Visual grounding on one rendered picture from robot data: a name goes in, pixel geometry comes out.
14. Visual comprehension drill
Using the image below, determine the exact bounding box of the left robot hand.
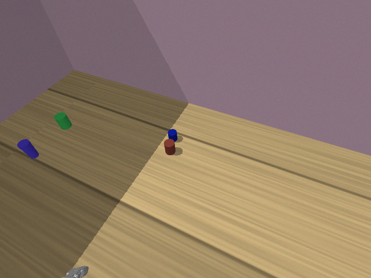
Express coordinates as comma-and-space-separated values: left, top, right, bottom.
62, 266, 89, 278

